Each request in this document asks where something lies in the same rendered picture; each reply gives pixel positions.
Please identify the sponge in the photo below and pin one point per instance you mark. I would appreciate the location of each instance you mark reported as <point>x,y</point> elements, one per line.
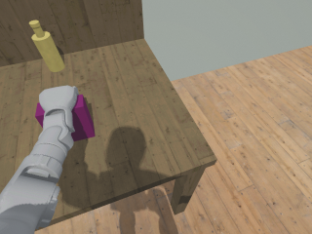
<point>81,119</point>

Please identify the left robot upper arm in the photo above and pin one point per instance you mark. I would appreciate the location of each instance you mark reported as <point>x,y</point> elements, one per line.
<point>29,204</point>

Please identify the left robot forearm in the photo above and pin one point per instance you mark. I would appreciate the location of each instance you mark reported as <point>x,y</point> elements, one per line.
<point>48,154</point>

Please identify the table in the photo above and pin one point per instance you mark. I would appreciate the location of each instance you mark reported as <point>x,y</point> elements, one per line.
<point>144,134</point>

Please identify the robot left hand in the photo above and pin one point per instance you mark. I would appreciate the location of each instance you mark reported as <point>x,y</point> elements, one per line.
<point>65,96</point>

